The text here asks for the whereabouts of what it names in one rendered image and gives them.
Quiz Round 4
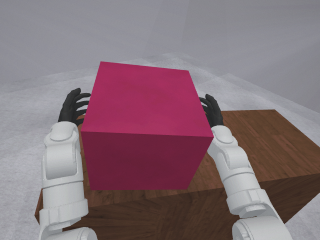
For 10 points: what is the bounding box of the robot right hand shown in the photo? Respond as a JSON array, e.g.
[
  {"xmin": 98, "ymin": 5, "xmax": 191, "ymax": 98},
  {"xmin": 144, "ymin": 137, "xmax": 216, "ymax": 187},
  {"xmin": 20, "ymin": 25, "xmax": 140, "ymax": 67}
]
[{"xmin": 199, "ymin": 94, "xmax": 224, "ymax": 128}]

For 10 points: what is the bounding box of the robot left forearm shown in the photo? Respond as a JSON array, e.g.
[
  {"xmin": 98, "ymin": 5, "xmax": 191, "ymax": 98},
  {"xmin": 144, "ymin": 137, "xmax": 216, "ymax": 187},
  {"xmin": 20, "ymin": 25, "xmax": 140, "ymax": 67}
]
[{"xmin": 38, "ymin": 121, "xmax": 89, "ymax": 240}]

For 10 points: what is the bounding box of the pedestal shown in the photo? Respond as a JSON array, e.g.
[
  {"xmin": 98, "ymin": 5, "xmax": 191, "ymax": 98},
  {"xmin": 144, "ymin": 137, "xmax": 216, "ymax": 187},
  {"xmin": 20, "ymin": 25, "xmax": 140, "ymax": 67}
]
[{"xmin": 34, "ymin": 109, "xmax": 320, "ymax": 240}]

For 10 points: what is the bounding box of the robot right forearm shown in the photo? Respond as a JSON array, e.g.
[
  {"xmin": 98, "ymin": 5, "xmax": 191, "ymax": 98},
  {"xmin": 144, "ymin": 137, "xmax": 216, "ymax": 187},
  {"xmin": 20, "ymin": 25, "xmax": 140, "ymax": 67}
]
[{"xmin": 207, "ymin": 125, "xmax": 293, "ymax": 240}]

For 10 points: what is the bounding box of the robot left upper arm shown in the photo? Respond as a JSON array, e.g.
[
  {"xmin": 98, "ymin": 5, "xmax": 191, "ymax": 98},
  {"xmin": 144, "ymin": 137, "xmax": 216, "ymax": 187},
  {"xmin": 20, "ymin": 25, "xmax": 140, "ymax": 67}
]
[{"xmin": 45, "ymin": 227, "xmax": 98, "ymax": 240}]

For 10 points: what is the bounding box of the carton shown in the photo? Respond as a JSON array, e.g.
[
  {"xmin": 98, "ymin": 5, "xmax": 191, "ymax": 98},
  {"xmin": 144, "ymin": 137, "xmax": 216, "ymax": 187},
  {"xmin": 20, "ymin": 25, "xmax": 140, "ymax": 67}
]
[{"xmin": 80, "ymin": 61, "xmax": 214, "ymax": 190}]

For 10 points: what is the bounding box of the robot left hand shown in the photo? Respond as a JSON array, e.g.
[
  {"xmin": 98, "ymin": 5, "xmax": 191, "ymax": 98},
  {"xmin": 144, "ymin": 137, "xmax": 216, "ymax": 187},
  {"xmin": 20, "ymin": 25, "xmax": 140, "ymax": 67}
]
[{"xmin": 58, "ymin": 88, "xmax": 91, "ymax": 127}]

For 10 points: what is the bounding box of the robot right upper arm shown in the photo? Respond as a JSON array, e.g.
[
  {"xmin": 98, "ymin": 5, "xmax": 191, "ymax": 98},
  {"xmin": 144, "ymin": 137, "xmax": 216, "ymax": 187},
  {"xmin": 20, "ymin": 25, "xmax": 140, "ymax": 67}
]
[{"xmin": 232, "ymin": 215, "xmax": 291, "ymax": 240}]

